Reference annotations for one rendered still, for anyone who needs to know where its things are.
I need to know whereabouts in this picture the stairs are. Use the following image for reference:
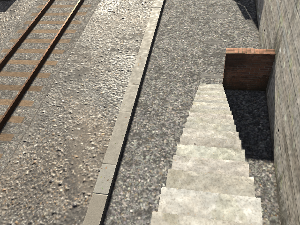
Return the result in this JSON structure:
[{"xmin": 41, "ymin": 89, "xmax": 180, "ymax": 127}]
[{"xmin": 150, "ymin": 83, "xmax": 263, "ymax": 225}]

